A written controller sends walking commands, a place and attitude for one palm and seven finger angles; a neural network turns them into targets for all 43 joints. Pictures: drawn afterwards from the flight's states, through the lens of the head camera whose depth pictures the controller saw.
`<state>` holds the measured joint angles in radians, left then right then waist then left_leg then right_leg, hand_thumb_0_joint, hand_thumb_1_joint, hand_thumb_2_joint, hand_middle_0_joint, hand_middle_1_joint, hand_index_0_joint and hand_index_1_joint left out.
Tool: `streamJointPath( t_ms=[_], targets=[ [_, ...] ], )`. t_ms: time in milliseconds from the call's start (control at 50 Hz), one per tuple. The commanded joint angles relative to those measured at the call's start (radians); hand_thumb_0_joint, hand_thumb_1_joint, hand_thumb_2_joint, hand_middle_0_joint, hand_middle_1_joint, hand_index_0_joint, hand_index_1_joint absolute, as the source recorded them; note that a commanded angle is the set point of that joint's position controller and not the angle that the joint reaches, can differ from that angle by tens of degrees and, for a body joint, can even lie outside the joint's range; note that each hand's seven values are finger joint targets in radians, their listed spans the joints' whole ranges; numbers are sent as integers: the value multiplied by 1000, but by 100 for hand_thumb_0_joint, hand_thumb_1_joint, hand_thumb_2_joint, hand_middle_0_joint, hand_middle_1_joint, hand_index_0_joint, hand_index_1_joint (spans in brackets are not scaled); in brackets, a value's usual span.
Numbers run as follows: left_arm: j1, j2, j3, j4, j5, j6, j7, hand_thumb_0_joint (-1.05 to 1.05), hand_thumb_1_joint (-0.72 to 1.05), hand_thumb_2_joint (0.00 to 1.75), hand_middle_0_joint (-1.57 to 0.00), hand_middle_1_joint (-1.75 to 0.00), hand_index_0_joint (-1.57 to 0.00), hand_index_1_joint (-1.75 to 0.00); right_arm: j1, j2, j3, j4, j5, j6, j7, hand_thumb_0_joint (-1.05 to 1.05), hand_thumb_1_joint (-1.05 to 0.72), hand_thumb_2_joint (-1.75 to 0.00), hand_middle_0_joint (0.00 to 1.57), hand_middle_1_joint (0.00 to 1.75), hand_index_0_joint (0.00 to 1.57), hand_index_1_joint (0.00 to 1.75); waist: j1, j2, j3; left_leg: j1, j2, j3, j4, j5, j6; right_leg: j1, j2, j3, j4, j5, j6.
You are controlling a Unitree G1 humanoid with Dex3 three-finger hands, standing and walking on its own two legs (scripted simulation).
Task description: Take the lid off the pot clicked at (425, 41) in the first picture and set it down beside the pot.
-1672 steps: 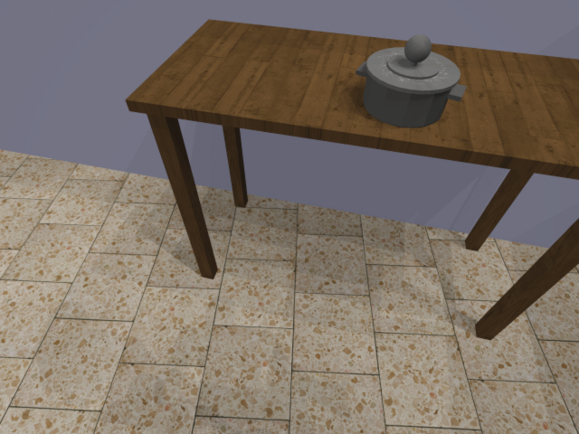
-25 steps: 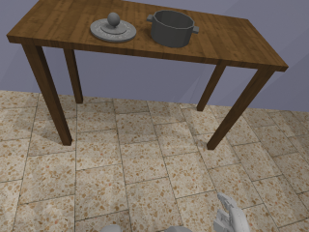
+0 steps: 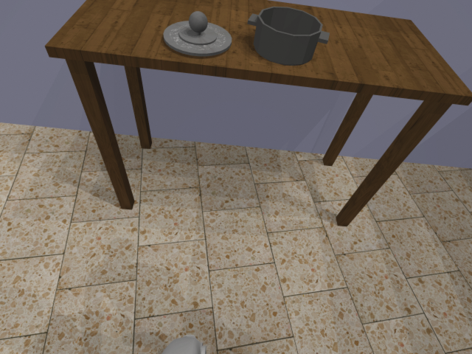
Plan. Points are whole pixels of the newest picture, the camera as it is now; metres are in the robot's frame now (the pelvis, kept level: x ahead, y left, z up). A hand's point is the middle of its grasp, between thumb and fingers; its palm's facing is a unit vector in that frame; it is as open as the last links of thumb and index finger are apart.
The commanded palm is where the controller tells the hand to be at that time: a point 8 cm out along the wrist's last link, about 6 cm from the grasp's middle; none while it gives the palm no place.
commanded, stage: stop stepping back and stand still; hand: left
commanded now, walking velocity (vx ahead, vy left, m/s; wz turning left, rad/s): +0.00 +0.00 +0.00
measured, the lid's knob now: (198, 22) +0.90 +0.15 +0.11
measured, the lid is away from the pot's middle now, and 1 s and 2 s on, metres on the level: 0.26 0.26 0.26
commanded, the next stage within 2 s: let the arm hang, fingers relaxed in 0.26 s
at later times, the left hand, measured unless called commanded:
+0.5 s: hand out of the picture +0.10 +0.17 -0.16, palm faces -0.05 -0.98 -0.20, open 7.3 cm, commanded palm none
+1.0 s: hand out of the picture +0.03 +0.13 -0.16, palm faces +0.00 -0.99 -0.17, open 7.3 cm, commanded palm none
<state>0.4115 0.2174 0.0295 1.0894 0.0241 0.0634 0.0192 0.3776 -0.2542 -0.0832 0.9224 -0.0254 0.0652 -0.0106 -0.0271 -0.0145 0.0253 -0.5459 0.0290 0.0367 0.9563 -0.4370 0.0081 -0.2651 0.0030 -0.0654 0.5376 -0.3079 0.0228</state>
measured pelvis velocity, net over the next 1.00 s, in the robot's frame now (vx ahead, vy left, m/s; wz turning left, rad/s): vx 0.04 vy -0.03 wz -0.01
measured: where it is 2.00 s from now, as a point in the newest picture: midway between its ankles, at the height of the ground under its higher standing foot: outside the picture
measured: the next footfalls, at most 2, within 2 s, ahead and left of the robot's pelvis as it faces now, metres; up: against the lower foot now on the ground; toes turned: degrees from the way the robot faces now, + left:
right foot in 0.30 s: +0.04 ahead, -0.15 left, +0.00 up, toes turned +2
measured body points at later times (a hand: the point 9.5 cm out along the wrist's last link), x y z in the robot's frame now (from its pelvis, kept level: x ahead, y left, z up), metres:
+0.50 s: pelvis +0.03 +0.00 +0.02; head +0.05 +0.00 +0.47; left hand +0.10 +0.22 -0.14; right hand +0.01 -0.22 -0.14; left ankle +0.04 +0.07 -0.72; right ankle +0.00 -0.15 -0.72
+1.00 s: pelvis +0.04 -0.03 +0.02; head +0.07 -0.03 +0.47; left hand +0.03 +0.18 -0.15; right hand +0.04 -0.26 -0.14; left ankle +0.04 +0.07 -0.72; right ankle +0.00 -0.15 -0.72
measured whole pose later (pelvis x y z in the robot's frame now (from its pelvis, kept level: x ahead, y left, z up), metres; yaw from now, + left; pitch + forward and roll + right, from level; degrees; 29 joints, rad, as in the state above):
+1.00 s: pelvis +0.04 -0.03 +0.02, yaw +0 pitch +0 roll +0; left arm 0.24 0.13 0.00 1.21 0.00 0.00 0.04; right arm 0.25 -0.14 -0.03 1.12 -0.01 0.00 -0.04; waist -0.02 0.00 0.06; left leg -0.19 0.00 0.04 0.44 -0.25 0.02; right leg -0.12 0.02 0.04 0.41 -0.29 0.00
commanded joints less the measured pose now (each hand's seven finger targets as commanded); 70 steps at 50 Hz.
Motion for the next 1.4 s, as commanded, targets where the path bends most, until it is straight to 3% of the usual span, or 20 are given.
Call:
streamJointPath(
  t_ms=[0,20,40,60,80,100,160,200,220,260,300,320,340,360,460,540,720,840,980,1380],
  targets=[
    [-87,72,-1,-50,-18,-45,-6,0,90,90,-20,-30,-20,-30,139,-94,3,-15,1,-74,-13,0,-90,-90,20,30,20,30,-47,352,-10,463,238,-418,-647,76,64,-360,-25,63,180,-213,-24],
    [-81,79,-2,-44,-14,-48,-9,0,90,90,-20,-30,-20,-30,140,-147,-3,-18,2,-72,-29,0,-90,-90,20,30,20,30,-34,350,-7,447,329,-549,-710,139,118,-382,-14,52,296,-263,5],
    [-100,97,-3,-43,-18,-49,-14,0,90,90,-20,-30,-20,-30,101,-146,1,-32,4,-70,-36,0,-90,-90,20,30,20,30,-22,222,8,341,335,-503,-722,128,162,-284,-52,100,321,-211,-2],
    [-87,63,-13,-16,-16,-51,-18,0,90,90,-20,-30,-20,-30,61,-132,9,-30,-2,-74,-39,0,-90,-90,20,30,20,30,-6,134,-44,255,295,-464,-731,50,166,-184,-40,97,302,-194,-5],
    [-101,51,-15,19,-13,-44,-14,0,90,90,-20,-30,-20,-30,33,-111,14,-5,1,-80,-42,0,-90,-90,20,30,20,30,-2,196,-52,247,246,-428,-737,51,143,-165,-34,94,297,-178,4],
    [-115,61,-17,28,-13,-41,-13,0,90,90,-20,-30,-20,-30,19,-91,23,6,5,-81,-44,0,-90,-90,20,30,20,30,-4,205,-37,241,235,-386,-737,78,136,-142,-44,101,282,-161,6],
    [-126,34,-29,52,-17,-44,-14,0,90,90,-20,-30,-20,-30,-4,-62,30,42,9,-80,-43,0,-90,-90,20,30,20,30,11,53,-40,233,203,-298,-717,141,130,-30,-35,80,118,-95,10],
    [-118,24,-34,70,-19,-52,-7,0,90,90,-20,-30,-20,-30,1,-46,31,72,15,-77,-42,0,-90,-90,20,30,20,30,20,-9,-46,240,154,-240,-677,164,96,66,-25,79,-84,35,10],
    [-121,31,-33,76,-20,-58,0,0,90,90,-20,-30,-20,-30,11,-23,33,88,19,-77,-40,0,-90,-90,20,30,20,30,14,-20,-47,240,118,-211,-659,177,71,103,-40,115,-144,83,-1],
    [-137,54,-29,82,-22,-66,11,0,90,90,-20,-30,-20,-30,5,17,41,119,22,-83,-32,0,-90,-90,20,30,20,30,7,51,-9,270,75,-168,-640,242,41,83,-85,155,-164,124,-29],
    [-138,67,-26,87,-18,-65,16,0,90,90,-20,-30,-20,-30,12,40,39,138,20,-87,-28,0,-90,-90,20,30,20,30,8,125,2,332,76,-184,-654,298,42,41,-98,142,-146,126,-34],
    [-144,65,-24,92,-17,-64,16,0,90,90,-20,-30,-20,-30,11,37,36,141,19,-85,-29,0,-90,-90,20,30,20,30,7,103,2,346,89,-200,-670,303,44,35,-85,124,-133,117,-26],
    [-160,63,-24,93,-16,-65,17,0,90,90,-20,-30,-20,-30,10,29,30,143,20,-82,-30,0,-90,-90,20,30,20,30,5,8,-4,344,102,-206,-656,318,51,52,-68,117,-137,132,-21],
    [-169,44,-25,94,-15,-65,18,0,90,90,-20,-30,-20,-30,2,19,26,150,18,-83,-31,0,-90,-90,20,30,20,30,6,-30,15,348,96,-184,-641,351,53,55,-77,118,-147,160,-19],
    [-182,42,-17,87,-15,-69,22,0,90,90,-20,-30,-20,-30,-10,34,26,166,16,-82,-29,0,-90,-90,20,30,20,30,1,39,26,368,71,-138,-623,362,42,59,-91,146,-165,172,-30],
    [-183,49,-14,81,-15,-74,23,0,90,90,-20,-30,-20,-30,-10,31,24,166,18,-79,-28,0,-90,-90,20,30,20,30,-4,-3,12,380,67,-125,-600,362,36,70,-93,161,-180,183,-35],
    [-161,41,-14,88,-17,-78,25,0,90,90,-20,-30,-20,-30,-30,28,29,173,17,-73,-32,0,-90,-90,20,30,20,30,-5,20,13,415,70,-103,-575,414,30,73,-99,180,-190,246,-39],
    [-133,38,-13,92,-16,-82,29,0,90,90,-20,-30,-20,-30,-37,25,28,172,20,-69,-33,0,-90,-90,20,30,20,30,-7,-14,-6,428,69,-97,-552,419,26,86,-101,189,-197,280,-41],
    [-120,24,-13,97,-16,-81,29,0,90,90,-20,-30,-20,-30,-53,31,31,178,18,-69,-36,0,-90,-90,20,30,20,30,-4,19,21,422,72,-93,-553,427,24,78,-99,186,-195,287,-42],
    [-137,38,-8,70,-17,-81,28,0,90,90,-20,-30,-20,-30,-59,19,32,175,16,-72,-37,0,-90,-90,20,30,20,30,3,15,8,422,79,-97,-561,455,23,108,-97,176,-197,304,-37]
  ],
)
